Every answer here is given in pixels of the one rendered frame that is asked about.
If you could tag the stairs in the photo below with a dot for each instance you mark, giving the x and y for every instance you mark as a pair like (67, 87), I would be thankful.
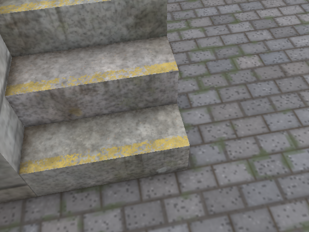
(95, 85)

